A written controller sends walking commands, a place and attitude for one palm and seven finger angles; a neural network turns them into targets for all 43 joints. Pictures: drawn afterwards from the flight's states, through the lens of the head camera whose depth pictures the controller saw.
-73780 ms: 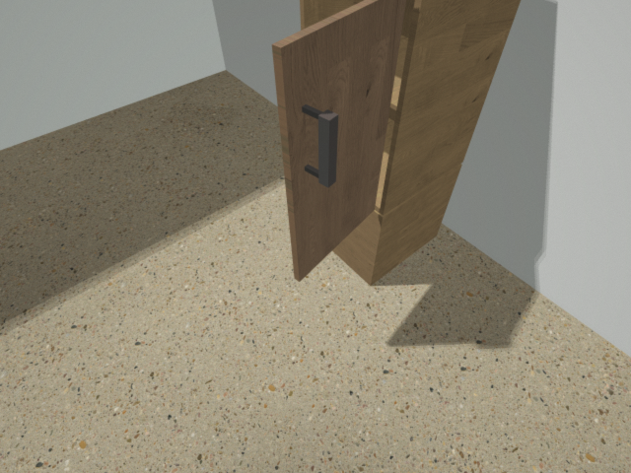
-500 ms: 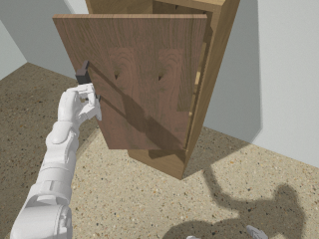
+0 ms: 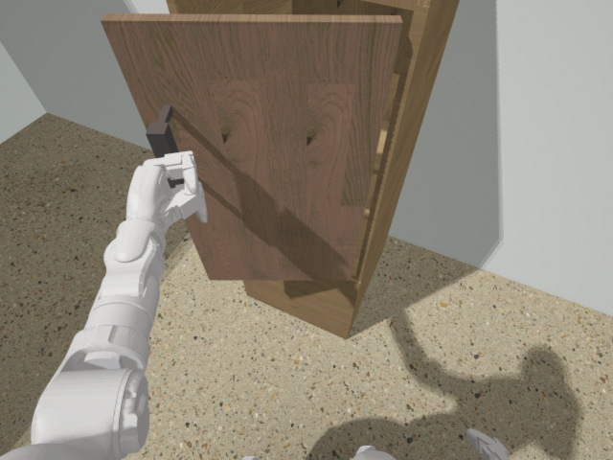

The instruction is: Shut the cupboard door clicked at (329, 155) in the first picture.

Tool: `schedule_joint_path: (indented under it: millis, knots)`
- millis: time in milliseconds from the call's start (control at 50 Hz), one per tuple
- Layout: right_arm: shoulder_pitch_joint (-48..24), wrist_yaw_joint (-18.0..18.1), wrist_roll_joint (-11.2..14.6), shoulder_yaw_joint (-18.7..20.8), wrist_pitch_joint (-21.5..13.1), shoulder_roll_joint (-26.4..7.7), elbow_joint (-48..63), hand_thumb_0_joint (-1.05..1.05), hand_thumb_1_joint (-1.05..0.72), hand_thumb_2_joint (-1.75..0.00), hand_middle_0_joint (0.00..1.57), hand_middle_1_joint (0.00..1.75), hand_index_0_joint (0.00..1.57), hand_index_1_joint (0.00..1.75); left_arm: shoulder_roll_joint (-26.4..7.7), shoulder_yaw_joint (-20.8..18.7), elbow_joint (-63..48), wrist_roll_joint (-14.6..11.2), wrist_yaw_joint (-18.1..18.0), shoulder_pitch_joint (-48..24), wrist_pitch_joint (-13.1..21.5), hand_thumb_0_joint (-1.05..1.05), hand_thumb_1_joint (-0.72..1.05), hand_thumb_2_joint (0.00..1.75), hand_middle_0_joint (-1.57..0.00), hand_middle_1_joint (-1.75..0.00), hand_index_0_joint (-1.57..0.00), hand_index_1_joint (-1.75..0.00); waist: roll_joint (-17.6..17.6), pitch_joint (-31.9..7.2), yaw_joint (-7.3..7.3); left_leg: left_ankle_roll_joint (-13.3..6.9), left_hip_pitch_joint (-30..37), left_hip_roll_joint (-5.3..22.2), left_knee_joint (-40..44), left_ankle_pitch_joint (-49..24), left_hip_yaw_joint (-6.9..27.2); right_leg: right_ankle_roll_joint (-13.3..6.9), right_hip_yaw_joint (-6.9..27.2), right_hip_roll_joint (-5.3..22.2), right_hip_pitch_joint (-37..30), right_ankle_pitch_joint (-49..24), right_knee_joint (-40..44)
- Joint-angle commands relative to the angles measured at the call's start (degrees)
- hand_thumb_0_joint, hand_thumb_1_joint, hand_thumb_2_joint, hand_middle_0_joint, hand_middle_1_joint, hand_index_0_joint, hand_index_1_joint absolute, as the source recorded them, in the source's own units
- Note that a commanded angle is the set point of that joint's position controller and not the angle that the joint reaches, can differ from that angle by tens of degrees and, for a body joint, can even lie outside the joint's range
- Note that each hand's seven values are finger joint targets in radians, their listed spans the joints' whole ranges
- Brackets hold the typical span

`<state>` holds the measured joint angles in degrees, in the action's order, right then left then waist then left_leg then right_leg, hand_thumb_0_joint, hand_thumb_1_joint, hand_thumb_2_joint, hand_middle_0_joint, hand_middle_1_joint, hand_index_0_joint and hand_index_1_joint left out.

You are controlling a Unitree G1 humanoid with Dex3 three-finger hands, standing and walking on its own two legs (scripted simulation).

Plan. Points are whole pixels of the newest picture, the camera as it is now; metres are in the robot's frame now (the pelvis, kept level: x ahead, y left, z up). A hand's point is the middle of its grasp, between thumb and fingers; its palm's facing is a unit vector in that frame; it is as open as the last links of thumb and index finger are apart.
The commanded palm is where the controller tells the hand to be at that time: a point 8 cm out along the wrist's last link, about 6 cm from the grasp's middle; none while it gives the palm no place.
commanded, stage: push the door shut along its arc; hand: left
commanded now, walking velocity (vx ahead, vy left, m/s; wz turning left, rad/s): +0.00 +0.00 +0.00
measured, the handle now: (176, 159) +0.51 +0.19 +0.10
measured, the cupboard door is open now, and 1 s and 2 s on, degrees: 25 8 0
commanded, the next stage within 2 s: pull the fist back off the door in 1.66 s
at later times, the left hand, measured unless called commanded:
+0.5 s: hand (215, 165) +0.49 +0.13 +0.10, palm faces -0.18 -0.98 -0.03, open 3.1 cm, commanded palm +0.48 +0.18 +0.10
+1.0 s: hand (241, 134) +0.55 +0.10 +0.11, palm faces -0.29 -0.96 -0.01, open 3.1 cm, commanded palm +0.55 +0.16 +0.10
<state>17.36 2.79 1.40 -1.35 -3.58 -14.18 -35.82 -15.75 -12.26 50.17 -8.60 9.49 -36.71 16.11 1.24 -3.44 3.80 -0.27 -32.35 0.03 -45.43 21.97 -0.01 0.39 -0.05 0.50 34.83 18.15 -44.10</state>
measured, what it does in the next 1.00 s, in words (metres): stands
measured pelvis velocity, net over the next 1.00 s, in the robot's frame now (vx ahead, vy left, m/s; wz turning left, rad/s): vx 0.00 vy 0.00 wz -0.02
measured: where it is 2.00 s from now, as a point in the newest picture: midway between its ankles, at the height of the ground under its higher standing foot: outside the picture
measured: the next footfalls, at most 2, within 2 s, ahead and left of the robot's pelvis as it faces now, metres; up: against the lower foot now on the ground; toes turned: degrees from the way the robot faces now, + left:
none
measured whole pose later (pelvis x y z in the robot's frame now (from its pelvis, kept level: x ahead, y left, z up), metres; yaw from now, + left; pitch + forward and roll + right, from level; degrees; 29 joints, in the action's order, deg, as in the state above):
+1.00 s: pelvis +0.00 +0.00 -0.02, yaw -1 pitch +20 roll -2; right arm 24.3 2.0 -0.4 -1.7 -2.0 -16.4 -36.6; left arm -31.4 -18.0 73.3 -4.4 22.4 -67.0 13.5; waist 2.3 -3.9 13.9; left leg -0.4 -49.9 1.5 -54.4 24.9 0.2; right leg 0.5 -0.1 -1.0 51.5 19.4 -50.4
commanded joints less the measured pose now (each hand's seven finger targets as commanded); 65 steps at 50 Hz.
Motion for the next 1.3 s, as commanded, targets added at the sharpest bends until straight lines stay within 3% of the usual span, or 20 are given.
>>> schedule_joint_path:
  millis: [0,200,240,300,400,500,600,620,660,700,760,820,860,900,960,1080,1100,1160,1220,1280]
  knots:
    - [3.13,1.02,0.01,3.07,-1.95,-8.58,5.38,0.00,-0.90,-0.90,0.20,0.30,0.20,0.30,-13.32,-3.16,-10.88,-0.64,1.15,-30.44,5.47,0.00,0.90,0.90,-1.30,-1.50,-1.30,-1.50,-0.43,-21.16,1.37,-0.67,6.06,-0.57,5.96,-10.13,0.29,-1.69,-0.72,-1.17,-11.13,-11.97,3.79]
    - [6.11,0.92,-0.12,3.29,-2.00,-9.54,3.60,0.00,-0.90,-0.90,0.20,0.30,0.20,0.30,-12.12,-0.57,-3.91,-1.23,5.57,-39.96,6.35,0.00,0.90,0.90,-1.30,-1.50,-1.30,-1.50,1.27,-22.44,4.35,-0.46,7.37,-0.35,4.10,-12.11,1.87,-1.89,-1.56,-1.51,-5.39,-12.33,2.22]
    - [6.58,0.84,-0.12,3.38,-1.84,-9.95,3.15,0.00,-0.90,-0.90,0.20,0.30,0.20,0.30,-13.48,-1.30,-2.97,-1.38,6.33,-40.54,6.16,0.00,0.90,0.90,-1.30,-1.50,-1.30,-1.50,1.81,-23.77,4.43,-0.31,7.39,-0.17,3.73,-12.56,1.86,-1.79,-1.38,-1.42,-5.22,-12.81,2.00]
    - [7.88,0.85,-0.23,3.20,-1.46,-10.26,2.62,0.00,-0.90,-0.90,0.20,0.30,0.20,0.30,-14.40,-1.28,0.66,-0.87,6.91,-43.06,5.60,0.00,0.90,0.90,-1.30,-1.50,-1.30,-1.50,1.61,-20.99,5.42,-0.56,4.75,-0.32,3.38,-10.69,2.17,-1.85,-1.44,-1.51,-3.23,-10.83,1.94]
    - [9.48,0.55,-0.61,3.39,-1.33,-10.75,2.33,0.00,-0.90,-0.90,0.20,0.30,0.20,0.30,-15.87,-1.88,2.78,-0.18,7.67,-46.07,5.52,0.00,0.90,0.90,-1.30,-1.50,-1.30,-1.50,2.74,-24.05,6.33,-0.63,4.88,-0.26,2.13,-11.32,2.43,-1.85,-1.37,-1.59,-1.95,-10.72,0.96]
    - [11.29,0.57,-0.79,3.25,-0.60,-11.36,2.37,0.00,-0.90,-0.90,0.20,0.30,0.20,0.30,-21.65,-5.99,6.60,0.18,8.81,-47.09,4.67,0.00,0.90,0.90,-1.30,-1.50,-1.30,-1.50,0.54,-25.16,6.54,-0.96,1.12,-0.17,1.12,-11.85,2.14,-1.67,-0.93,-1.70,-3.96,-12.41,0.26]
    - [12.43,0.37,-0.81,3.09,-0.18,-11.47,2.61,0.00,-0.90,-0.90,0.20,0.30,0.20,0.30,-22.82,-5.31,7.55,1.03,9.73,-50.92,4.33,0.00,0.90,0.90,-1.30,-1.50,-1.30,-1.50,1.95,-24.98,8.10,-1.26,-0.92,-0.27,0.01,-10.38,1.65,-1.43,-0.40,-1.82,-2.80,-11.60,0.27]
    - [12.62,0.43,-0.86,3.19,-0.05,-11.77,2.38,0.00,-0.90,-0.90,0.20,0.30,0.20,0.30,-24.94,-6.70,8.41,1.43,9.89,-51.46,4.25,0.00,0.90,0.90,-1.30,-1.50,-1.30,-1.50,1.93,-25.47,8.13,-1.18,-1.37,-0.02,-0.35,-9.98,1.74,-1.32,-0.16,-1.81,-2.43,-11.28,0.21]
    - [12.92,0.38,-0.80,3.05,-0.02,-11.65,2.21,0.00,-0.90,-0.90,0.20,0.30,0.20,0.30,-22.74,-4.01,8.95,1.68,10.62,-54.52,3.69,0.00,0.90,0.90,-1.30,-1.50,-1.30,-1.50,3.55,-24.66,9.54,-1.26,-1.53,-0.01,-0.75,-8.85,1.75,-1.23,-0.20,-1.82,-0.08,-9.92,0.28]
    - [14.08,0.59,-0.98,3.10,-0.09,-11.97,1.92,0.00,-0.90,-0.90,0.20,0.30,0.20,0.30,-24.63,-5.50,9.72,1.49,11.10,-55.85,3.35,0.00,0.90,0.90,-1.30,-1.50,-1.30,-1.50,3.18,-25.89,9.99,-1.48,-0.81,0.03,-1.44,-10.45,1.98,-1.38,-0.43,-2.06,0.21,-10.81,-0.15]
    - [14.89,0.59,-1.23,3.09,-0.08,-12.17,1.73,0.00,-0.90,-0.90,0.20,0.30,0.20,0.30,-27.58,-7.36,10.14,1.77,11.96,-57.02,2.70,0.00,0.90,0.90,-1.30,-1.50,-1.30,-1.50,3.81,-28.96,9.68,-1.41,-1.07,0.19,-2.30,-12.18,2.08,-1.23,-0.26,-2.05,-0.72,-12.34,-0.69]
    - [15.66,0.50,-1.40,2.92,0.00,-12.15,1.57,0.00,-0.90,-0.90,0.20,0.30,0.20,0.30,-27.58,-6.68,10.99,2.28,12.49,-58.84,2.15,0.00,0.90,0.90,-1.30,-1.50,-1.30,-1.50,5.55,-29.47,10.29,-1.32,-0.50,0.24,-3.03,-13.74,2.35,-1.27,-0.53,-2.18,1.11,-12.94,-1.33]
    - [16.11,0.43,-1.54,2.96,0.24,-12.35,1.69,0.00,-0.90,-0.90,0.20,0.30,0.20,0.30,-29.29,-7.87,11.39,2.71,12.61,-58.27,1.63,0.00,0.90,0.90,-1.30,-1.50,-1.30,-1.50,4.39,-30.19,10.32,-1.47,-1.35,0.34,-3.66,-14.60,2.13,-1.19,-0.44,-2.25,0.43,-13.99,-1.49]
    - [16.64,0.24,-1.67,3.04,0.37,-12.07,1.91,0.00,-0.90,-0.90,0.20,0.30,0.20,0.30,-27.07,-6.19,10.43,2.83,12.87,-59.31,1.65,0.00,0.90,0.90,-1.30,-1.50,-1.30,-1.50,6.40,-30.91,10.49,-1.30,0.49,0.23,-3.98,-17.41,2.35,-1.47,-0.95,-2.45,1.46,-15.67,-2.22]
    - [17.17,0.05,-1.88,3.29,0.85,-12.53,1.95,0.00,-0.90,-0.90,0.20,0.30,0.20,0.30,-30.25,-8.96,10.99,3.02,13.27,-58.23,0.67,0.00,0.90,0.90,-1.30,-1.50,-1.30,-1.50,5.33,-32.71,9.91,-1.28,0.07,0.36,-4.41,-18.34,2.05,-1.33,-0.81,-2.57,-0.32,-17.36,-2.18]
    - [17.47,0.33,-1.73,3.14,1.29,-12.58,1.37,0.00,-0.90,-0.90,0.20,0.30,0.20,0.30,-28.94,-6.16,13.16,3.80,14.19,-62.72,-0.56,0.00,0.90,0.90,-1.30,-1.50,-1.30,-1.50,4.97,-28.00,12.53,-1.63,-2.38,0.34,-4.88,-15.27,1.90,-1.12,-0.89,-2.72,3.10,-14.83,-1.51]
    - [17.99,0.42,-1.85,2.99,1.17,-12.45,1.08,0.00,-0.90,-0.90,0.20,0.30,0.20,0.30,-27.55,-5.19,13.03,3.56,14.17,-64.59,-0.40,0.00,0.90,0.90,-1.30,-1.50,-1.30,-1.50,5.60,-27.96,13.10,-1.66,-1.37,0.25,-4.99,-15.85,2.10,-1.31,-1.14,-2.79,4.10,-14.68,-1.66]
    - [18.49,0.56,-2.10,3.01,0.94,-12.95,0.15,0.00,-0.90,-0.90,0.20,0.30,0.20,0.30,-29.04,-5.46,14.37,3.82,14.60,-67.45,-0.88,0.00,0.90,0.90,-1.30,-1.50,-1.30,-1.50,5.92,-28.38,14.27,-1.62,-1.02,0.61,-5.90,-16.24,2.66,-1.25,-1.44,-2.78,6.35,-13.86,-1.98]
    - [18.87,0.48,-2.51,3.19,0.63,-12.93,-0.48,0.00,-0.90,-0.90,0.20,0.30,0.20,0.30,-26.93,-3.99,13.25,3.79,15.41,-69.65,-0.45,0.00,0.90,0.90,-1.30,-1.50,-1.30,-1.50,8.82,-32.28,14.46,-1.17,3.62,0.85,-6.91,-19.98,3.71,-1.57,-2.17,-2.81,9.05,-14.65,-3.21]
    - [19.04,0.32,-2.75,3.14,0.54,-13.08,-1.28,0.00,-0.90,-0.90,0.20,0.30,0.20,0.30,-25.02,-2.71,14.68,3.79,15.54,-71.80,-1.30,0.00,0.90,0.90,-1.30,-1.50,-1.30,-1.50,9.04,-30.60,15.62,-1.21,3.71,1.01,-7.47,-19.26,4.14,-1.62,-2.63,-2.97,12.00,-12.92,-3.20]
